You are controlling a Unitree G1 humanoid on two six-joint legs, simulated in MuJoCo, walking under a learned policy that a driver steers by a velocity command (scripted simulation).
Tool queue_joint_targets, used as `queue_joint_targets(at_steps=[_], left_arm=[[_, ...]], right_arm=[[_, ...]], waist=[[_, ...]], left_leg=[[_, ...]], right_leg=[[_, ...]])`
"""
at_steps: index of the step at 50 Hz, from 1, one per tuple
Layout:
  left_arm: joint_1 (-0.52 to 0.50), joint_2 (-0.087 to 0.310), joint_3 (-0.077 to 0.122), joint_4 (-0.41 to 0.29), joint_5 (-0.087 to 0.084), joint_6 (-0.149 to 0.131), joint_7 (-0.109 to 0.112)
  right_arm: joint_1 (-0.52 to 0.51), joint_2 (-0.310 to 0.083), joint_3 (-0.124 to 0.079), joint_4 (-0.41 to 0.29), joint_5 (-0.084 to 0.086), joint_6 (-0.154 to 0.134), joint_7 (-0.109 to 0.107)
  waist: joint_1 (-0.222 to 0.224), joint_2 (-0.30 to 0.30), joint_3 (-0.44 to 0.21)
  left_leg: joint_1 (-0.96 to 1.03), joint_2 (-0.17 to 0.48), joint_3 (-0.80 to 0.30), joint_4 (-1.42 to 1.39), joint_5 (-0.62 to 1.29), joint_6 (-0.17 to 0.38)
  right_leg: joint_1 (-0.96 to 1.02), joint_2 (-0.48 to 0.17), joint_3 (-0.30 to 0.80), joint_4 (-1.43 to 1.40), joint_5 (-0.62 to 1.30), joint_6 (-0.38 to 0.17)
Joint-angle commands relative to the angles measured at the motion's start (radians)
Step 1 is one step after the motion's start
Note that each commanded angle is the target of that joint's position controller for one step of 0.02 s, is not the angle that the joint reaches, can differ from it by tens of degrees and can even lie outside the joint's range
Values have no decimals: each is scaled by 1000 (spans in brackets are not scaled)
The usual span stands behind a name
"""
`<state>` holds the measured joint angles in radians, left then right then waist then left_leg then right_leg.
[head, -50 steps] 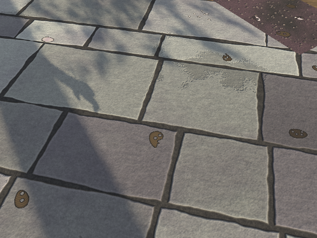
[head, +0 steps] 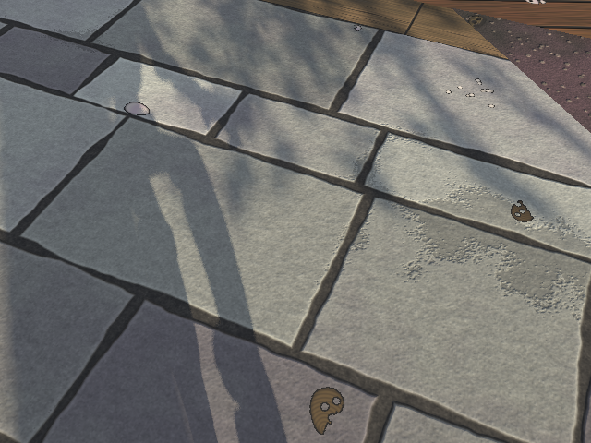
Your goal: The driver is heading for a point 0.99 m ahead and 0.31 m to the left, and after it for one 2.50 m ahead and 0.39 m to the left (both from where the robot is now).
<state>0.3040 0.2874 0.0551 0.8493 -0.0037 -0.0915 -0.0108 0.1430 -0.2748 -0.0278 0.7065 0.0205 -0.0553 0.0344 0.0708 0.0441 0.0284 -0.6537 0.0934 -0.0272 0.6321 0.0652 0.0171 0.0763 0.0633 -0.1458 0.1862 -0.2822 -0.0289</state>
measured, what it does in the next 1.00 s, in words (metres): walks ahead, turning left: left foot, then right foot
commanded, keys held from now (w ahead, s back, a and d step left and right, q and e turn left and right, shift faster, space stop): w+q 0.36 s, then q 0.58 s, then no key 0.06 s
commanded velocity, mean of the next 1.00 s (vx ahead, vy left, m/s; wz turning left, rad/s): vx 0.29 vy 0.00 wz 0.55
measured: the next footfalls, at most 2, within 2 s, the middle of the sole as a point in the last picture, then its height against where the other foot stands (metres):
left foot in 0.10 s outside the picture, level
right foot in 0.56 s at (330, 414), level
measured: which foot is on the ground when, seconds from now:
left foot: up 0.00-0.08, down 0.10-0.58, up 0.60-0.98, down 1.00-1.00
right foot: down 0.00-0.12, up 0.14-0.54, down 0.56-1.00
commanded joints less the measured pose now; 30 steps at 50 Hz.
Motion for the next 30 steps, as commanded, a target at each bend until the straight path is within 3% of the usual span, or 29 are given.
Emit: queue_joint_targets(at_steps=[1,3,4,5,6,7,8,9,10,11,12,15,18,20,23,26,27,28,29,30], left_arm=[[14,183,47,-31,-12,18,12],[-9,211,55,-41,-12,37,22],[-23,213,55,-49,-10,47,28],[-19,191,44,-61,-4,49,37],[63,85,8,-111,20,29,31],[48,76,-8,-122,22,-11,12],[-49,157,14,-145,-20,-36,-5],[-101,152,8,-164,-32,-50,-10],[-116,139,7,-165,-13,-54,-3],[-112,148,15,-160,5,-46,3],[-96,145,17,-161,11,-34,3],[-90,110,10,-162,24,-7,10],[-212,79,-3,-194,22,-5,11],[-284,67,-9,-211,21,-11,6],[-321,88,1,-227,11,-18,-4],[-272,129,23,-216,12,-24,-8],[-219,136,30,-203,16,-29,-5],[-156,161,37,-198,30,-34,1],[-85,219,46,-202,48,-29,11],[-46,218,49,-179,40,-5,8]], right_arm=[[-123,-75,-18,-128,-2,-16,22],[-48,-113,-39,-134,-3,-9,26],[75,-150,-63,-110,-2,-4,22],[240,-211,-97,-73,3,2,8],[316,-329,-126,-68,0,8,-9],[317,-300,-110,-96,3,-1,-5],[298,-229,-89,-94,-8,-7,-3],[251,-199,-82,-96,-8,-11,-5],[185,-181,-76,-105,-9,-11,-7],[138,-152,-65,-120,-16,-12,-9],[113,-147,-63,-134,-22,-11,-12],[117,-168,-70,-124,-14,-16,-27],[155,-188,-77,-103,-5,-9,-45],[174,-197,-81,-88,-5,3,-54],[219,-202,-88,-62,1,25,-63],[183,-179,-86,-75,-1,42,-76],[147,-166,-83,-89,0,46,-77],[139,-129,-72,-106,-4,45,-75],[210,-63,-50,-125,-26,43,-73],[394,-82,-45,-118,-5,42,-65]], waist=[[4,-73,63],[-51,-111,-14],[-123,-111,-89],[-203,-71,-181],[-164,149,-297],[-157,180,-435],[-193,99,-347],[-171,39,-222],[-126,-43,-139],[-91,-37,-99],[-67,-10,-89],[-50,-3,-69],[-91,11,-36],[-116,32,-22],[-130,58,-52],[-90,88,-77],[-55,90,-95],[-27,54,-168],[-44,-144,-301],[-104,-385,-438]], left_leg=[[-51,-17,35,-44,-97,39],[84,-82,97,-38,-207,77],[247,-128,123,-61,-209,104],[519,-132,71,-86,-169,145],[906,118,-389,-106,-250,296],[1062,251,-838,-288,-354,415],[1019,226,-719,-322,-390,353],[878,185,-572,-326,-336,314],[726,143,-467,-335,-231,286],[617,109,-394,-356,-120,270],[548,89,-370,-379,-63,274],[443,56,-282,-407,61,286],[403,3,-221,-402,1,241],[373,-29,-196,-359,61,200],[422,-18,-255,-279,92,161],[511,-1,-358,-150,96,128],[511,-24,-360,-82,87,103],[473,-81,-329,56,29,64],[293,-175,-231,336,-434,8],[75,-235,-170,576,-838,-34]], right_leg=[[40,-334,55,21,486,-126],[66,-329,21,185,839,-99],[34,-304,-9,360,952,-76],[-120,-263,-31,607,864,-39],[-542,-126,-32,993,285,26],[-766,15,185,1192,-302,44],[-870,-55,271,1228,-243,22],[-882,-99,249,1164,-158,6],[-842,-139,238,1062,-96,7],[-772,-167,238,987,-53,15],[-720,-172,238,960,-29,28],[-686,-161,209,845,38,83],[-670,-128,201,603,232,110],[-599,-78,184,452,337,110],[-536,-29,200,352,380,96],[-494,-28,240,286,298,57],[-426,-41,228,234,346,37],[-267,-112,257,208,487,-5],[21,-342,447,298,894,-92],[226,-555,779,285,867,-282]])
